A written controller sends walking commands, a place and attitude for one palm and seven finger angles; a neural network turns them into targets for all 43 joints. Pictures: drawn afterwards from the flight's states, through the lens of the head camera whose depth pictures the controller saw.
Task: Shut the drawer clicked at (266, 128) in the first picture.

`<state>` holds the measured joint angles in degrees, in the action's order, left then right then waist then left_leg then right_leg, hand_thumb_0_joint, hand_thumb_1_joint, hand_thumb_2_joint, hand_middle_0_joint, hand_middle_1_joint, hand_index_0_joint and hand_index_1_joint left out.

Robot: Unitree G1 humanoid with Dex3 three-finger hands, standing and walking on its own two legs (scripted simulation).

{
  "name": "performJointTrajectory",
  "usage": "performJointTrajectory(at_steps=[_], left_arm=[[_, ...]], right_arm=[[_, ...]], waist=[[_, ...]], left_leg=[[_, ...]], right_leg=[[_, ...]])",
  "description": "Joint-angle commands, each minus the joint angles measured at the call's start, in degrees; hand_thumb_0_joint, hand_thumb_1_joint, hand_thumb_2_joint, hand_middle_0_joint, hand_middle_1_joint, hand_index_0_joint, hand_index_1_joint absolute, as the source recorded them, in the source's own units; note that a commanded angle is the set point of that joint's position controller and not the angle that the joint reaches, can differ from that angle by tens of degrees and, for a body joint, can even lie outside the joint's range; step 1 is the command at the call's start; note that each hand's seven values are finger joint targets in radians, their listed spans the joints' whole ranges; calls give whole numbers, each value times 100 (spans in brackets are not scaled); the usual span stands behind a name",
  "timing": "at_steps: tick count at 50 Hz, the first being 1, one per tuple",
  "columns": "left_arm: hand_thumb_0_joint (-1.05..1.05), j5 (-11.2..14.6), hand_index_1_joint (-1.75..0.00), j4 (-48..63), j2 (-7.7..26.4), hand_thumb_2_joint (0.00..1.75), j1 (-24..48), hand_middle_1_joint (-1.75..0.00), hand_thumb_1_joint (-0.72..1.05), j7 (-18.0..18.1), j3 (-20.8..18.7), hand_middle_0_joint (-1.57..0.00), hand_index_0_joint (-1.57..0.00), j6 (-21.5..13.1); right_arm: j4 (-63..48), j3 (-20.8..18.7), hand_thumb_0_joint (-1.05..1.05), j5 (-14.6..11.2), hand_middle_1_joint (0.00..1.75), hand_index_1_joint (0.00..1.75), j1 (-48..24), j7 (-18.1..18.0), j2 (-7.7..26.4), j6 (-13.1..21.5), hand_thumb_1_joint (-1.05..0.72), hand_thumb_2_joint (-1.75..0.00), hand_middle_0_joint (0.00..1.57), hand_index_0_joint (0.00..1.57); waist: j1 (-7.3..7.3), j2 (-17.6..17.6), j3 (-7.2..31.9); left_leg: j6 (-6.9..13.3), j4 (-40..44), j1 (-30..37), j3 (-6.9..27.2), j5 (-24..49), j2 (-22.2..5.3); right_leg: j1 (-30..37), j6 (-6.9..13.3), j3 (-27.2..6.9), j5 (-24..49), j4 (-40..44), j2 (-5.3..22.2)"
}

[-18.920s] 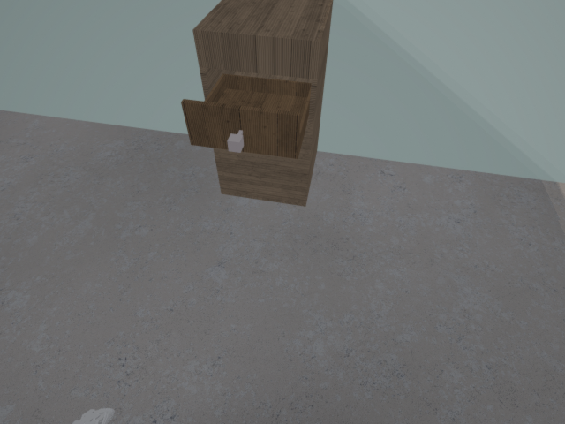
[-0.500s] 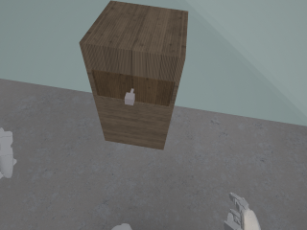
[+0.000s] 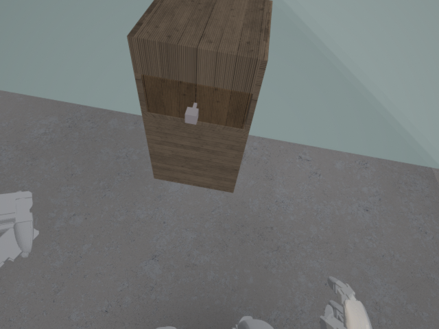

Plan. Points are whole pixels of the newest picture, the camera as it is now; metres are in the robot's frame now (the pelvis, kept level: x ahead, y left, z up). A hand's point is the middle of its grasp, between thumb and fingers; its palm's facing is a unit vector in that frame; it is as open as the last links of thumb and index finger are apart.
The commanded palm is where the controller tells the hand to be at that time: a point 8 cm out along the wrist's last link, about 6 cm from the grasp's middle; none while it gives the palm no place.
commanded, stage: stop stepping back and stand still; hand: left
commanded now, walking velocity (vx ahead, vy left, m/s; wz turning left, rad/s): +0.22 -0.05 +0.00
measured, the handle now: (193, 111) +0.82 +0.13 -0.19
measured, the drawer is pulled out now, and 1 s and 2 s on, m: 0.00 0.00 0.00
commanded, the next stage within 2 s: let the arm hang, fingers relaxed in 1.06 s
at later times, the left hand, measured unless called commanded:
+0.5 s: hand (6, 298) +0.13 +0.23 +0.17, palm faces +0.32 -0.85 -0.42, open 3.2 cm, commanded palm +0.08 +0.27 +0.18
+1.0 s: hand (31, 264) +0.17 +0.23 +0.16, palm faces +0.27 -0.85 -0.45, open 3.2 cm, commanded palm +0.11 +0.27 +0.18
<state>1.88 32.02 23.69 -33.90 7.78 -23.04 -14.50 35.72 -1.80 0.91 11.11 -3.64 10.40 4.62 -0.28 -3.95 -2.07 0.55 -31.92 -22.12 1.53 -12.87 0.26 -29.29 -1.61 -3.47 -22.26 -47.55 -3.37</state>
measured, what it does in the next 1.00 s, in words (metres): steps on the spot: right foot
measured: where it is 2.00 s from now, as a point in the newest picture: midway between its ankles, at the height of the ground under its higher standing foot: outside the picture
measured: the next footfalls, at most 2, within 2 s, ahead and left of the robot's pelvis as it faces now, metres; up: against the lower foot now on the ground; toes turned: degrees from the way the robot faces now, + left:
right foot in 0.12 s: -0.03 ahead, -0.11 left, +0.00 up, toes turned -5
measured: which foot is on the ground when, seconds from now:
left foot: down 0.00-1.00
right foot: up 0.00-0.10, down 0.12-1.00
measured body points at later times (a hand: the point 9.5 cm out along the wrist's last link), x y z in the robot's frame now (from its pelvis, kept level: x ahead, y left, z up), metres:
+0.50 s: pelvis -0.06 +0.00 +0.01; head -0.08 +0.03 +0.46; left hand +0.11 +0.28 +0.19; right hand +0.06 -0.25 -0.06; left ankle -0.01 +0.10 -0.73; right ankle -0.08 -0.11 -0.73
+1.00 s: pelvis -0.04 +0.00 +0.01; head -0.02 +0.01 +0.46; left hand +0.15 +0.27 +0.19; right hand +0.11 -0.24 -0.07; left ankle -0.01 +0.10 -0.73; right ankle -0.07 -0.11 -0.73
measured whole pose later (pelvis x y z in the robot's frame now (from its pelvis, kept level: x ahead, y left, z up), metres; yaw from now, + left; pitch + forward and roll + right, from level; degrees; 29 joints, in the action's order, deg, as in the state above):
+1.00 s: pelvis -0.04 +0.00 +0.01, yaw -4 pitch +0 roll -1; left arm 2.1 32.0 22.6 -35.8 7.6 -20.6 -12.4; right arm 35.2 1.3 -0.1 10.9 -4.0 10.9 6.1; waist -0.5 -1.1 -1.5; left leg 1.4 -27.1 -15.3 -1.6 -12.2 0.0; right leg -10.3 0.8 0.7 -15.1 -25.0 -1.5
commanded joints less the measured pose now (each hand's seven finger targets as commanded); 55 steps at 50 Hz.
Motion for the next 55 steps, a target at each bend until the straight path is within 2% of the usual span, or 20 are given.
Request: performJointTrajectory(at_steps=[1, 2, 4, 5, 6, 7, 9, 12, 15, 17, 19, 24, 27, 29, 31, 33, 35, 39, 47, 55], left_arm=[[0, 78, -160, 2363, 765, 90, -248, -160, 90, 104, -491, -140, -140, -390], [0, 72, -160, 2299, 748, 90, -376, -160, 90, 107, -444, -140, -140, -330], [0, 28, -160, 1956, 843, 90, -600, -160, 90, 122, -654, -140, -140, -236], [0, 22, -160, 1710, 810, 90, -576, -160, 90, 119, -579, -140, -140, -199], [0, 82, -160, 1446, 1017, 90, -449, -160, 90, 144, -730, -140, -140, -159], [0, 131, -160, 1178, 1084, 90, -99, -160, 90, 198, -839, -140, -140, -133], [0, 149, -160, 767, 840, 90, 75, -160, 90, 226, -631, -140, -140, -20], [0, 146, -160, 518, 670, 90, -218, -160, 90, 211, -520, -140, -140, 48], [0, 101, -160, 805, 667, 90, -191, -160, 90, 139, -389, -140, -140, -33], [0, 26, -160, 1196, 650, 90, -120, -160, 90, 126, -338, -140, -140, -93], [0, -125, -160, 1662, 684, 90, 374, -160, 90, 124, -260, -140, -140, -116], [0, -105, -160, 1389, 723, 90, 20, -160, 90, 184, -330, -140, -140, -48], [0, -24, -160, 996, 708, 90, 122, -160, 90, 184, -433, -140, -140, -47], [0, 34, -160, 809, 714, 90, 59, -160, 90, 164, -440, -140, -140, 9], [0, 77, -160, 717, 606, 90, 18, -160, 90, 160, -347, -140, -140, 63], [0, 84, -160, 812, 564, 90, 161, -160, 90, 162, -286, -140, -140, 51], [0, 92, -160, 928, 563, 90, 192, -160, 90, 148, -249, -140, -140, 19], [0, 40, -160, 1137, 722, 90, 212, -160, 90, 124, -355, -140, -140, -62], [0, 88, -160, 1197, 704, 90, -280, -160, 90, 115, -448, -140, -140, -139], [0, 164, -160, 1055, 665, 90, -459, -160, 90, 96, -473, -140, -140, -68]], right_arm=[[-904, -236, 0, 5, 30, 30, -189, 88, 865, 616, -90, -90, 20, 20], [-943, -197, 0, -20, 30, 30, -249, 121, 880, 608, -90, -90, 20, 20], [-983, -149, 0, -35, 30, 30, -286, 103, 880, 574, -90, -90, 20, 20], [-988, -100, 0, -72, 30, 30, -281, 109, 788, 528, -90, -90, 20, 20], [-1020, -75, 0, -63, 30, 30, -373, 72, 744, 444, -90, -90, 20, 20], [-916, -24, 0, -36, 30, 30, -362, 17, 705, 376, -90, -90, 20, 20], [-776, -55, 0, -97, 30, 30, -326, -21, 725, 282, -90, -90, 20, 20], [-829, 1, 0, -159, 30, 30, -423, -112, 724, 251, -90, -90, 20, 20], [-968, 22, 0, -151, 30, 30, -555, -172, 858, 367, -90, -90, 20, 20], [-932, 89, 0, -93, 30, 30, -509, -180, 849, 425, -90, -90, 20, 20], [-1003, 80, 0, -55, 30, 30, -583, -196, 863, 498, -90, -90, 20, 20], [-930, 28, 0, -16, 30, 30, -352, -159, 876, 636, -90, -90, 20, 20], [-876, 15, 0, 48, 30, 30, -372, -139, 828, 520, -90, -90, 20, 20], [-868, -63, 0, 14, 30, 30, -375, -129, 799, 436, -90, -90, 20, 20], [-809, -41, 0, -46, 30, 30, -293, -107, 750, 340, -90, -90, 20, 20], [-802, -4, 0, -83, 30, 30, -333, -72, 747, 334, -90, -90, 20, 20], [-836, 12, 0, -99, 30, 30, -430, -99, 792, 377, -90, -90, 20, 20], [-879, 72, 0, -52, 30, 30, -572, -163, 806, 431, -90, -90, 20, 20], [-920, 19, 0, -88, 30, 30, -422, -109, 780, 470, -90, -90, 20, 20], [-984, -6, 0, -127, 30, 30, -499, -119, 784, 306, -90, -90, 20, 20]], waist=[[43, 1805, 1602], [31, 1778, 1472], [77, 1229, 1108], [-38, 448, 817], [-86, -358, 575], [-81, -559, 363], [-141, -476, 600], [-144, -159, 512], [-84, 374, 153], [-99, 1373, 211], [-56, 1802, 146], [-32, 1226, 351], [-70, 925, 224], [-65, 101, 193], [-93, -261, 136], [-133, -111, 261], [-107, 340, 336], [-32, 1054, 206], [9, 757, 976], [-27, 582, 876]], left_leg=[[652, 671, 1134, 614, 3278, -1624], [544, 704, 883, 537, 2424, -1505], [304, 511, 211, 332, 409, -1077], [60, 102, 19, -33, -637, -539], [-121, -550, -130, -189, -1103, -164], [-146, -885, 51, -161, -886, -162], [-96, -828, 379, -78, -520, -204], [71, 150, 1041, -48, -374, -232], [257, 1203, 700, 487, -740, -613], [346, 2161, 294, 1156, -2275, -948], [493, 2678, -258, 1610, -3034, -1247], [241, 1914, 123, 650, -1890, -778], [115, 1217, 300, 320, -1346, -496], [33, 314, 507, 6, -1093, -277], [26, -507, 588, -146, -574, -254], [59, -225, 656, -111, -98, -308], [88, 432, 998, 24, 288, -392], [225, 1220, 875, 486, 42, -657], [134, 822, 1266, 202, 1522, -536], [89, 789, 1233, 141, 1556, -500]], right_leg=[[1043, 41, 157, -35, 542, 217], [1369, 30, 265, 95, 992, 212], [2053, 42, 243, 919, 2300, 344], [1829, 271, -363, 1146, 2846, 772], [1177, 679, -1552, 407, 3371, 1541], [686, 879, -1673, -320, 3716, 1891], [716, 809, -1327, -960, 3568, 1667], [533, 528, -541, -772, 3228, 1222], [936, 256, -177, -242, 2757, 663], [1231, 160, 242, -317, 1970, 371], [1662, 110, 457, 47, 1111, 189], [2090, 252, 490, 127, 2306, 283], [1634, 487, -103, -249, 2846, 600], [1024, 662, -801, -1371, 3475, 1011], [660, 874, -1185, -1401, 3751, 1451], [978, 794, -821, -324, 3385, 1382], [1114, 520, -335, 486, 2932, 1020], [1317, 226, 44, 788, 2573, 568], [2088, 226, 44, 2207, 2485, 635], [2042, 228, 11, 2391, 2611, 674]])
